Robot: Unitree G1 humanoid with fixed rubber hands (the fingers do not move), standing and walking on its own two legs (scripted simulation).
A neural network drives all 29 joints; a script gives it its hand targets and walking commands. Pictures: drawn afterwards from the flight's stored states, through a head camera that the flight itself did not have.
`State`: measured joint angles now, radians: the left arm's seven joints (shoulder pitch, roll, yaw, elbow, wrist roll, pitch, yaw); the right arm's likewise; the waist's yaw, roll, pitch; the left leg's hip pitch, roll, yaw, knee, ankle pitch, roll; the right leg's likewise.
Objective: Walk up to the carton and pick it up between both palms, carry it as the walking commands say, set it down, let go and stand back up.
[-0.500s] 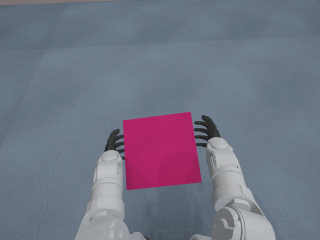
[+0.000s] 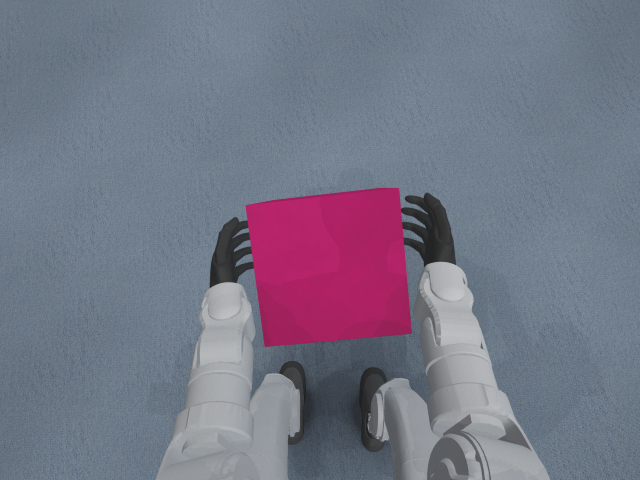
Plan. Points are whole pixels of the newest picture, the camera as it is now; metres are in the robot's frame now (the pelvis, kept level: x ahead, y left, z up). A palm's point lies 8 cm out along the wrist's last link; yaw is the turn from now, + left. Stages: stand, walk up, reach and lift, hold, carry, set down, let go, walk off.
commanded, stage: set down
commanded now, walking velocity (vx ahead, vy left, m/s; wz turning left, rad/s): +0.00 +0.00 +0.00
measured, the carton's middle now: (330, 255) +0.39 +0.02 -0.18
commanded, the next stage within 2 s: none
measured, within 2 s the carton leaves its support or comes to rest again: neither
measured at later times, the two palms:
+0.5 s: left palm (241, 267) +0.36 +0.15 -0.18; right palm (416, 250) +0.39 -0.11 -0.16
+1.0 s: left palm (248, 256) +0.40 +0.16 -0.26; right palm (400, 243) +0.42 -0.10 -0.24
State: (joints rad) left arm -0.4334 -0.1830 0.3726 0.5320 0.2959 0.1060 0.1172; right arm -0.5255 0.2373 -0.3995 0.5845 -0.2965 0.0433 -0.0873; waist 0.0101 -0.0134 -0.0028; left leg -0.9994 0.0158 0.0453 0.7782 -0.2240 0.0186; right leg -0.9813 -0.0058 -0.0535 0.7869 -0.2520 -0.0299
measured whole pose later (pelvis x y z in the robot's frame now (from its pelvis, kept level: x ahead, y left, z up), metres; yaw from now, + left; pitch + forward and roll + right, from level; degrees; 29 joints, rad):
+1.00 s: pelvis -0.04 +0.01 -0.15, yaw -1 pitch +41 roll -2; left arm -0.86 -0.04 0.35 0.70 0.18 0.13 0.21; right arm -0.92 0.12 -0.38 0.72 -0.18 0.07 -0.26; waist 0.02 -0.01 -0.07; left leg -1.76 0.02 0.03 1.46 -0.41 0.03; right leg -1.73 0.01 -0.03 1.45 -0.44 -0.01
